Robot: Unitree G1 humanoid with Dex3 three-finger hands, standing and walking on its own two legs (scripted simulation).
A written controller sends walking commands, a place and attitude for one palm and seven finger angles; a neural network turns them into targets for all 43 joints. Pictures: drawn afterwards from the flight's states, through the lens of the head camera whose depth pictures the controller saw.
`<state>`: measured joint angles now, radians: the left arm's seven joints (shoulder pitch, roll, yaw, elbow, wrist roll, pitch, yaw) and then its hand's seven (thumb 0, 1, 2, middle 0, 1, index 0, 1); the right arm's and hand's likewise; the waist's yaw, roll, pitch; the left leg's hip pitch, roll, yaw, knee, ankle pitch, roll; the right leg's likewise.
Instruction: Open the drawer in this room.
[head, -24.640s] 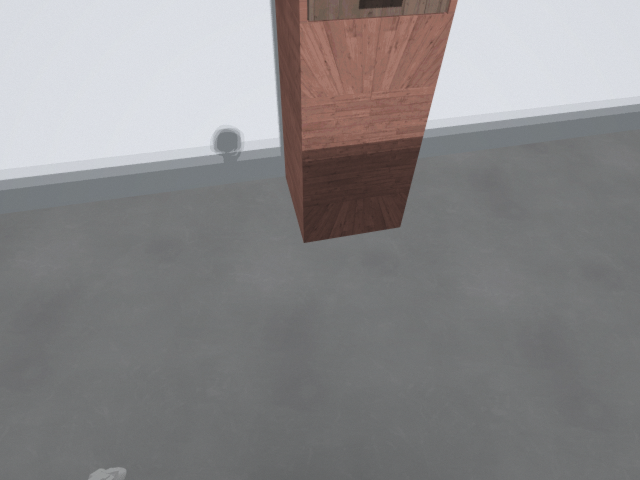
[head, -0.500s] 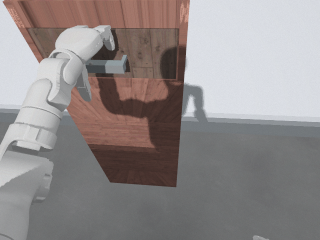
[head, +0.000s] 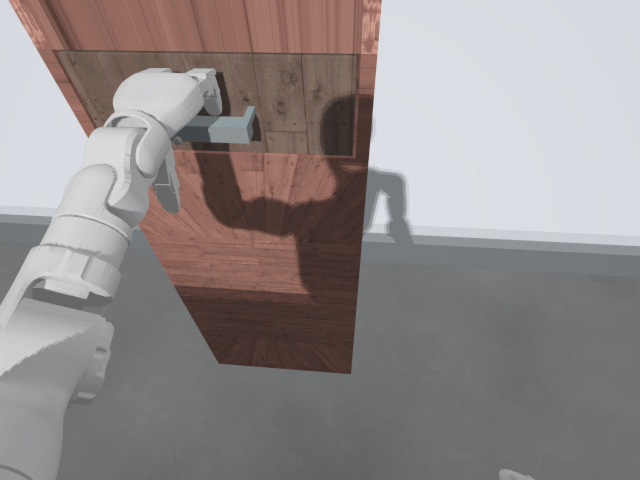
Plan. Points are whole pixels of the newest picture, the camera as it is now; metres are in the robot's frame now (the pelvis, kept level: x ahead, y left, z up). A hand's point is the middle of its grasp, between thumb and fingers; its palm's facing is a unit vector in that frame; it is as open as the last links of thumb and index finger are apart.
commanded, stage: lower the fingers behind the handle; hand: left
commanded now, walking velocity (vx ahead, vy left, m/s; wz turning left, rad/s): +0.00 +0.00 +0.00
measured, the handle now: (210, 120) +0.53 +0.17 +0.18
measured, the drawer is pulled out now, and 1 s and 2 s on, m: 0.00 0.00 0.00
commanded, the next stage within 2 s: lift the fingers back up to retry in 0.64 s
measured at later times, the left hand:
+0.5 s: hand (184, 146) +0.47 +0.19 +0.19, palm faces +0.03 -0.02 -1.00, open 13.9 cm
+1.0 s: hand (182, 142) +0.47 +0.19 +0.19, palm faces +0.02 -0.02 -1.00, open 13.9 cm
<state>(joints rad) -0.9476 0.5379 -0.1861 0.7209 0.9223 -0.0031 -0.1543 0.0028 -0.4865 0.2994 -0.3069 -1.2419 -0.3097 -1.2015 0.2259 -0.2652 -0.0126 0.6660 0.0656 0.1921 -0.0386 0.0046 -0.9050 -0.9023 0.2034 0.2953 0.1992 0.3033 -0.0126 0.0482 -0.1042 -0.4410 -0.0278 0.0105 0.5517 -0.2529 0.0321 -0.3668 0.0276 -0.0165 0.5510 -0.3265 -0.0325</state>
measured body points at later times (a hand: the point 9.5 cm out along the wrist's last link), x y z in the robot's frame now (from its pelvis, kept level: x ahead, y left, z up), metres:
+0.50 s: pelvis +0.00 +0.00 +0.00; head +0.02 -0.02 +0.45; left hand +0.46 +0.19 +0.24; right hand +0.09 -0.27 -0.13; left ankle +0.01 +0.10 -0.73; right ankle -0.04 -0.10 -0.73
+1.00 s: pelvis +0.00 +0.00 +0.00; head +0.03 -0.02 +0.45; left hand +0.46 +0.19 +0.25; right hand +0.11 -0.26 -0.13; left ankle +0.01 +0.10 -0.73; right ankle -0.04 -0.10 -0.73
